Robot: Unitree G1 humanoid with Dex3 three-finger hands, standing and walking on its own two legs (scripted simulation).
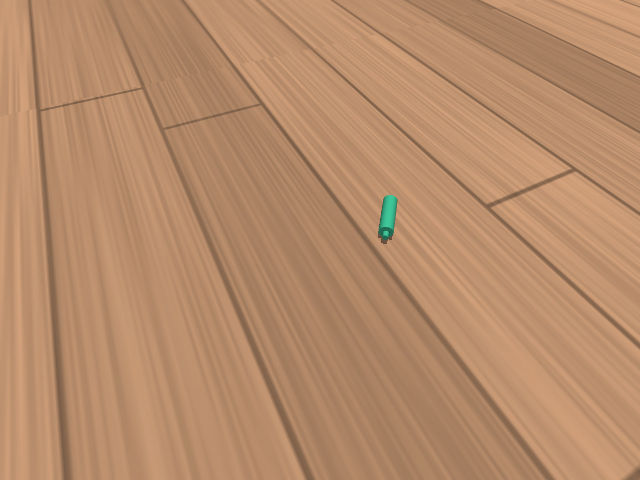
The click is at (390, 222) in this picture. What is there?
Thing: lying bottle
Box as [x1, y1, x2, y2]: [379, 195, 396, 239]
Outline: 392,195 387,195 383,199 379,233 384,239 386,239 393,232 396,198
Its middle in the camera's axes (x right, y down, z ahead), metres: +0.28 -0.07 +1.68
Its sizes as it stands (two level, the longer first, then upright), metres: 0.227 0.063 0.063
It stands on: the floor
